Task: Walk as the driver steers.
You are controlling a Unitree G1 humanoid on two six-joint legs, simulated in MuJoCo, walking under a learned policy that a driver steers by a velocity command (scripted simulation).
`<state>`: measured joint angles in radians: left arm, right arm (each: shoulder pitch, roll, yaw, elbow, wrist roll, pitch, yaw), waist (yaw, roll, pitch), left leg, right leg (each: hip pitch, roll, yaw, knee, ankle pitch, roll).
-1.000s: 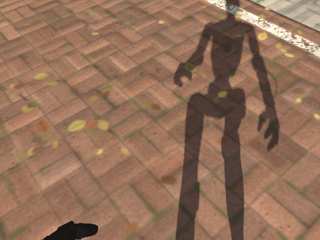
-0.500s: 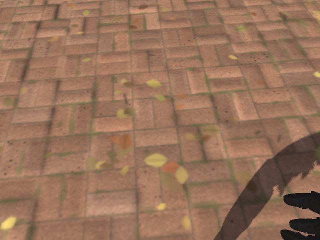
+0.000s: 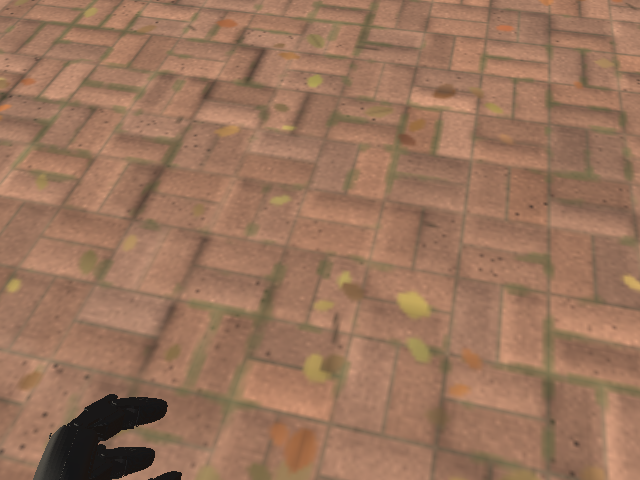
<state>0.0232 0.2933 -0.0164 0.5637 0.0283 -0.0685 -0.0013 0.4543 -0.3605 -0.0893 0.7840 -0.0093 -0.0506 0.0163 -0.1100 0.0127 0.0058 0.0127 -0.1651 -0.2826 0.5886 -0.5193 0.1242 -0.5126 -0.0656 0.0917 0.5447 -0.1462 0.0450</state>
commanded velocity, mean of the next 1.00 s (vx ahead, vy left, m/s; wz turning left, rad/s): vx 0.33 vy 0.00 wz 0.05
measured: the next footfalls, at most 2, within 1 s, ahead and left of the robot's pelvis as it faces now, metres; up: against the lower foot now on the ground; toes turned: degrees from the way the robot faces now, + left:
left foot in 0.40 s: +0.47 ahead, +0.10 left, +0.00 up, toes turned +11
right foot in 0.86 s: +0.48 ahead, -0.13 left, +0.00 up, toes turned +2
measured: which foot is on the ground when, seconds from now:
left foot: up 0.00-0.38, down 0.40-0.88, up 0.90-1.00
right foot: down 0.00-0.40, up 0.42-0.84, down 0.86-1.00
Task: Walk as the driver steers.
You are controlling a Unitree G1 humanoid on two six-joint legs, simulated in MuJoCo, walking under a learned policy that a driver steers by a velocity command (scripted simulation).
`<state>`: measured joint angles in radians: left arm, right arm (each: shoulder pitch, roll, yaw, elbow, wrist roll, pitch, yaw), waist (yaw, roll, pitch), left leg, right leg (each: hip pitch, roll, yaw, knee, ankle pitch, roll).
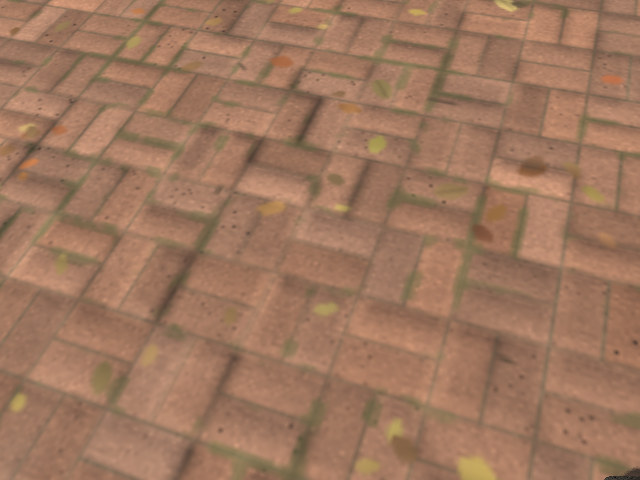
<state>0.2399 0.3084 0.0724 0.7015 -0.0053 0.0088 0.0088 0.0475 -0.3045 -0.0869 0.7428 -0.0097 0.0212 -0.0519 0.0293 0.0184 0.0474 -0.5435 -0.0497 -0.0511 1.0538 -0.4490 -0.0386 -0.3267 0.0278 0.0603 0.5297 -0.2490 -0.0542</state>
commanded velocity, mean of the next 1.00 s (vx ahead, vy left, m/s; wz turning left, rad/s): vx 0.01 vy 0.00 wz -0.47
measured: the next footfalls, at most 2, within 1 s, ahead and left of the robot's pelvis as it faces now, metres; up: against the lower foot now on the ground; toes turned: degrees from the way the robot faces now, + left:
left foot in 0.36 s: +0.14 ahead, +0.11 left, +0.00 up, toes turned -30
right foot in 0.76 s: -0.01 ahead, -0.13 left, +0.00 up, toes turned -32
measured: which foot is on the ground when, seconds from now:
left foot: up 0.00-0.34, down 0.36-0.76, up 0.78-1.00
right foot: down 0.00-0.36, up 0.38-0.74, down 0.76-1.00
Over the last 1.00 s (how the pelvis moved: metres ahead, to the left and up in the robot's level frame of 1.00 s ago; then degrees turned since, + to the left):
0.43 -0.05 0.03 -2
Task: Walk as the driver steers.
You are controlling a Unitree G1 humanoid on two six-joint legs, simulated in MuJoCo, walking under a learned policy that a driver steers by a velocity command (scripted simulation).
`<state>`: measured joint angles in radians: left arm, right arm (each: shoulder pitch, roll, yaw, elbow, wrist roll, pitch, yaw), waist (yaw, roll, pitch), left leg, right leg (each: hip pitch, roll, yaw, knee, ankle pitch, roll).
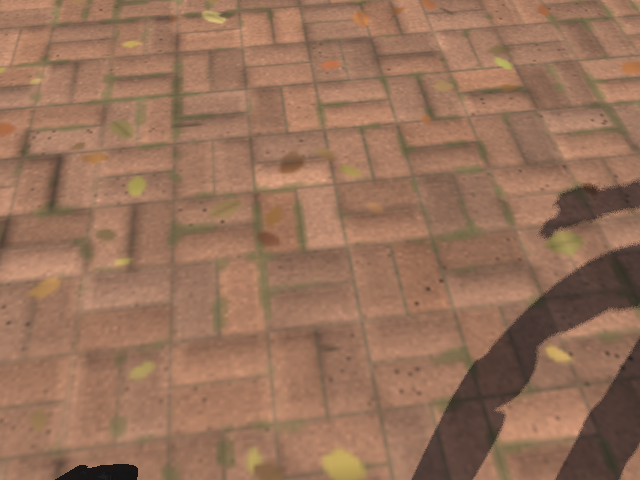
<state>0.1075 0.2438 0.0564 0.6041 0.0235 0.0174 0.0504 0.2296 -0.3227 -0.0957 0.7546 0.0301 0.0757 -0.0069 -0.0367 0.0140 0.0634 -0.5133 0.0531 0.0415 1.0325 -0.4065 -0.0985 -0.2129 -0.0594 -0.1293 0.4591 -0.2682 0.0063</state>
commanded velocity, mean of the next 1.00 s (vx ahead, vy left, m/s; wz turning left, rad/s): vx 0.00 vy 0.00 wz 0.16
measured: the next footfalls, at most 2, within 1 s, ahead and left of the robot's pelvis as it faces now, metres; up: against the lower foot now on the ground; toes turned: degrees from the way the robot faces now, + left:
left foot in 0.14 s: +0.04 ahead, +0.13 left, +0.00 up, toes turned +13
right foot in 0.62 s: +0.16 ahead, -0.07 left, +0.00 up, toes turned +24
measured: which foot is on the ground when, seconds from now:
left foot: up 0.00-0.12, down 0.14-0.68, up 0.70-0.90, down 0.92-1.00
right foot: down 0.00-0.14, up 0.16-0.60, down 0.62-0.94, up 0.96-1.00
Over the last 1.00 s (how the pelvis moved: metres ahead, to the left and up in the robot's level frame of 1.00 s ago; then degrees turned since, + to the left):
0.03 0.00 0.00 -24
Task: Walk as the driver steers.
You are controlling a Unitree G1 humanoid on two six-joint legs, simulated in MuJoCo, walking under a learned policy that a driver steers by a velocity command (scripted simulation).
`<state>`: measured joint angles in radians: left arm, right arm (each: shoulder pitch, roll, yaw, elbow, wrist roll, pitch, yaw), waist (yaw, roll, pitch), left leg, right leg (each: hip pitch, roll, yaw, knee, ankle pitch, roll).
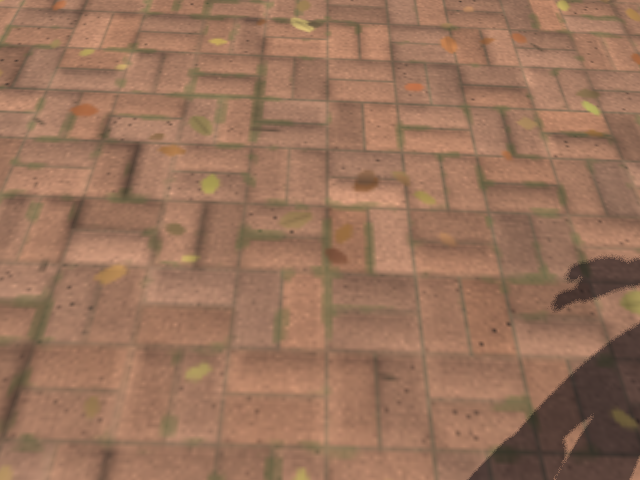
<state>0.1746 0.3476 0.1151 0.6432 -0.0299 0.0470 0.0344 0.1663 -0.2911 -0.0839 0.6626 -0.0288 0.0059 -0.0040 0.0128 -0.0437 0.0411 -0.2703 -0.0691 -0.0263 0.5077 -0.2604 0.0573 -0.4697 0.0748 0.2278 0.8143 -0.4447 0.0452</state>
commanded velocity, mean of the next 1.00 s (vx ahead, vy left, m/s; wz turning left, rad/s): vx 0.71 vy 0.00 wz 0.07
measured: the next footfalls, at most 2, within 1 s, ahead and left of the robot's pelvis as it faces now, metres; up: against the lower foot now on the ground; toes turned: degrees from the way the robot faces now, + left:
right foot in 0.54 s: +0.26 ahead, -0.26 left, +0.00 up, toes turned -17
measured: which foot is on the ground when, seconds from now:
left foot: down 0.00-0.54, up 0.56-1.00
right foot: up 0.00-0.52, down 0.54-1.00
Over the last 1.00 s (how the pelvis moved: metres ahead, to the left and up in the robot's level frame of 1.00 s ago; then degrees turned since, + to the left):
0.04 0.07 0.00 5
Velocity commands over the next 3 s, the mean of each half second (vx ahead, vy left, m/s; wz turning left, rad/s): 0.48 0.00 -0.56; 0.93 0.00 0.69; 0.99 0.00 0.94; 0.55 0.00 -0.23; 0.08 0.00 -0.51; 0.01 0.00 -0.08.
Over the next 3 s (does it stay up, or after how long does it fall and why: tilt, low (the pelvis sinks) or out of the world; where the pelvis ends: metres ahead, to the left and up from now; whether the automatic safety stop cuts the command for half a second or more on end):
stays up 1.35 0.12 0.00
